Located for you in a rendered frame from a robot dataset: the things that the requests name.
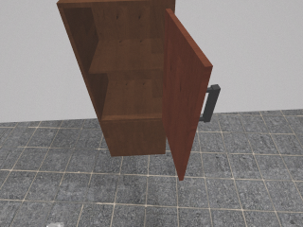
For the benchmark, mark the handle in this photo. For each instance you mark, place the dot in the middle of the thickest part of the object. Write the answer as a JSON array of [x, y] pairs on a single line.
[[213, 94]]

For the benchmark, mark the cupboard door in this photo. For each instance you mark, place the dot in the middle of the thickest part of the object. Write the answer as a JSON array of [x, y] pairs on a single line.
[[186, 74]]

